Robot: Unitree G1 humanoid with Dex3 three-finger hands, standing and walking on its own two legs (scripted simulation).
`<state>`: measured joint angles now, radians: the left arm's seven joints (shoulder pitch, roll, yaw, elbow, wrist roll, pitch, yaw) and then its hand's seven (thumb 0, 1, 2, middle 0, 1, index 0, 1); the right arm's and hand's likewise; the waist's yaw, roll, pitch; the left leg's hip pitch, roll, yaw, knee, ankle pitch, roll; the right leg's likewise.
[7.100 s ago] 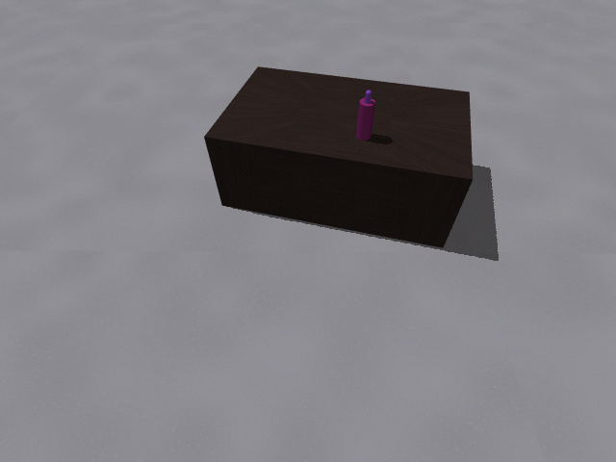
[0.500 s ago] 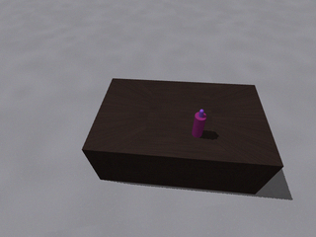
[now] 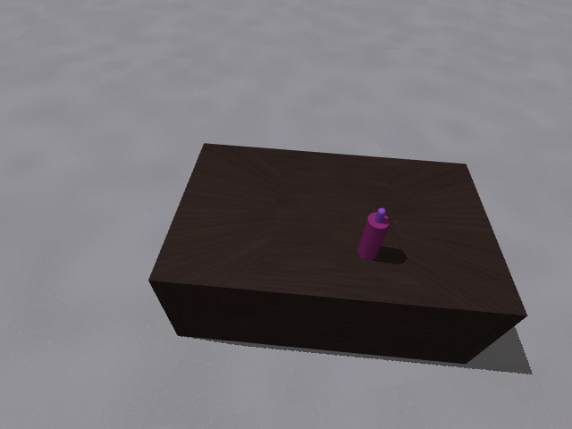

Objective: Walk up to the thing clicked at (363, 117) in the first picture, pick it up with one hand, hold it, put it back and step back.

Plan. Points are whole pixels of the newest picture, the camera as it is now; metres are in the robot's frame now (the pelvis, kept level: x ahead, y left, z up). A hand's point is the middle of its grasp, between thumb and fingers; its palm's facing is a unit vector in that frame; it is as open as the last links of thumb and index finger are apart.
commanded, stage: walk up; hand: right
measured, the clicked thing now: (374, 232) +0.66 -0.21 -0.28
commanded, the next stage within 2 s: none
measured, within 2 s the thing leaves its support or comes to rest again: neither
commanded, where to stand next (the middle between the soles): +0.20 -0.01 m, yaw -3 degrees
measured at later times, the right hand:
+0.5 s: hand (466, 424) +0.17 -0.27 -0.16, palm faces +0.03 +0.94 -0.33, open 7.4 cm
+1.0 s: hand (475, 370) +0.26 -0.31 -0.15, palm faces +0.06 +0.91 -0.41, open 7.4 cm
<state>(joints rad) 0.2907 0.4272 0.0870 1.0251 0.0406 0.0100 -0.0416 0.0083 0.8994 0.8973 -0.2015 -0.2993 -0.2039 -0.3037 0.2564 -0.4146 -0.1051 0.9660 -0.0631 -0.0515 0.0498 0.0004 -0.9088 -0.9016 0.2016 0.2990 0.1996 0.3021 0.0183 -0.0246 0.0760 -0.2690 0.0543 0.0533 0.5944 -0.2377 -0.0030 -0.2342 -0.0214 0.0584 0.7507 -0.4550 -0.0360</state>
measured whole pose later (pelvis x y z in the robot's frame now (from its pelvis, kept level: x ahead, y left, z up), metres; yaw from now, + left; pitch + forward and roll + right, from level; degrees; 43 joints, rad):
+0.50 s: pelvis +0.14 -0.01 +0.00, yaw -4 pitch -3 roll +1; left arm 0.15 0.35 0.04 0.89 0.01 -0.04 -0.03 0.01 0.90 0.90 -0.20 -0.30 -0.20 -0.30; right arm 0.27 -0.38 -0.03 0.89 -0.01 -0.01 0.00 0.00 -0.91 -0.90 0.20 0.30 0.20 0.30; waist 0.00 0.04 0.15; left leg -0.23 0.02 0.03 0.96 -0.60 0.02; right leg -0.34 -0.01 0.00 0.62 -0.22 -0.02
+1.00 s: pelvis +0.18 -0.02 -0.01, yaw -5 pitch -2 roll -1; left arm 0.11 0.39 0.04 0.98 0.01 0.01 -0.01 0.01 0.90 0.90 -0.20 -0.30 -0.20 -0.30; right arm 0.12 -0.42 -0.03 0.94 0.00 0.01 -0.02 0.00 -0.91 -0.90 0.20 0.30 0.20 0.30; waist 0.01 0.03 0.15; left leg -0.31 0.07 -0.01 0.72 -0.37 -0.01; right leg -0.24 0.00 0.00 0.65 -0.37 0.00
